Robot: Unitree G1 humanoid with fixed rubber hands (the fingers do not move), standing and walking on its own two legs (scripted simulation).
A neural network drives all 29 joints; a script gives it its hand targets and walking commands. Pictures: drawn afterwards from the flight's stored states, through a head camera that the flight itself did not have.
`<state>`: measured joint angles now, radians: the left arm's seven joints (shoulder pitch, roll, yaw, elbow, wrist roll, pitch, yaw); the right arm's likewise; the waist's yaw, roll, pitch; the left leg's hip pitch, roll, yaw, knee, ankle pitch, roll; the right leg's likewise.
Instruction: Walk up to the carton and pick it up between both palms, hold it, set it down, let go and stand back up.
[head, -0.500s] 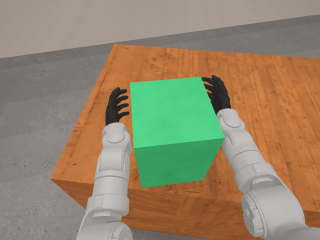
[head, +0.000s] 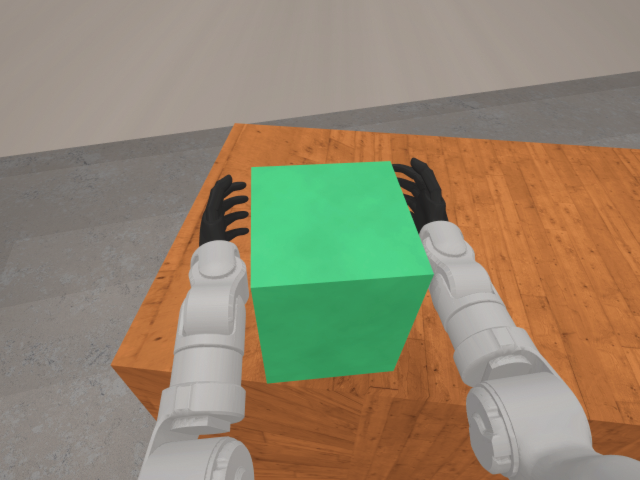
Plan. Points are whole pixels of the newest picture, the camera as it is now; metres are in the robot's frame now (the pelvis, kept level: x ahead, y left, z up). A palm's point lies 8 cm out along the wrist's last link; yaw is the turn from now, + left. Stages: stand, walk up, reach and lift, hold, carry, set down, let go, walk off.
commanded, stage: reach and lift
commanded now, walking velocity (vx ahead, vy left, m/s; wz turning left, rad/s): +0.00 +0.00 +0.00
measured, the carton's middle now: (326, 275) +0.36 +0.01 +0.07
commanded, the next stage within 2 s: none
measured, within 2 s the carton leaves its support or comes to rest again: neither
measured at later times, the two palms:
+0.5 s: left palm (196, 213) +0.37 +0.17 +0.17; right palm (421, 193) +0.40 -0.10 +0.18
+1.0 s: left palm (189, 189) +0.38 +0.17 +0.20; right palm (421, 179) +0.41 -0.09 +0.19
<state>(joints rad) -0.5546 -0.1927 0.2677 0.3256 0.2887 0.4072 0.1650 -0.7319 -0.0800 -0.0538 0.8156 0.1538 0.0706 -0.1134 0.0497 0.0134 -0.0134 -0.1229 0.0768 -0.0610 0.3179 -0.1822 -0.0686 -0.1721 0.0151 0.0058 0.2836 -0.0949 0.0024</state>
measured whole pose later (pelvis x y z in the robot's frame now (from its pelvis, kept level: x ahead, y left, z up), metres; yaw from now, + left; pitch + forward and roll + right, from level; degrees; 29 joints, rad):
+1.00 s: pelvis +0.01 +0.02 +0.00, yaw +1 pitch -6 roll -1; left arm -0.69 -0.10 0.27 0.25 0.34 0.64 0.05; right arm -0.81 -0.05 -0.06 0.70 0.15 0.25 -0.20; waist -0.02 -0.01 0.01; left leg -0.02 0.04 -0.06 0.32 -0.20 -0.04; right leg -0.04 -0.02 0.00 0.24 -0.10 0.04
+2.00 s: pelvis +0.00 +0.03 +0.00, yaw +1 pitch -8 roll -1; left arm -0.79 -0.07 0.33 0.24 0.35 0.75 -0.03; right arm -0.89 -0.05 -0.06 0.66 0.16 0.38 -0.25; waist -0.05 -0.01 -0.01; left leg 0.03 0.02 -0.06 0.32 -0.20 -0.03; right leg 0.01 -0.04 0.00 0.23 -0.10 0.05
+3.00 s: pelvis +0.01 +0.03 +0.00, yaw +1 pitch -8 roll -1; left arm -0.83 -0.07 0.36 0.22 0.38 0.81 -0.07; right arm -0.94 -0.07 -0.06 0.64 0.20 0.46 -0.26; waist -0.05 -0.01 -0.02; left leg 0.03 0.03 -0.06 0.32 -0.20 -0.03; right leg 0.01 -0.03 0.00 0.24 -0.10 0.05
